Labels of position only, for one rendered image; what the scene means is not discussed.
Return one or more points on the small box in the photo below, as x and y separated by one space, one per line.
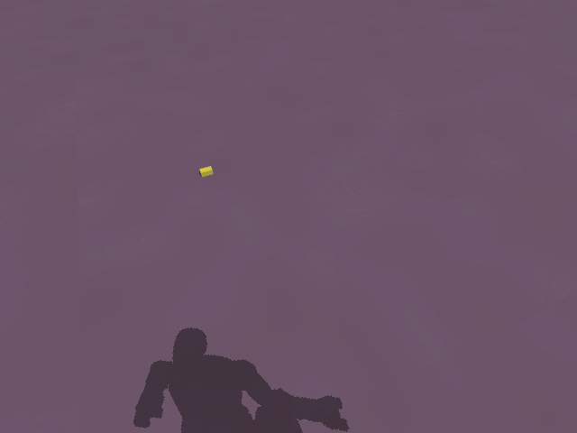
206 171

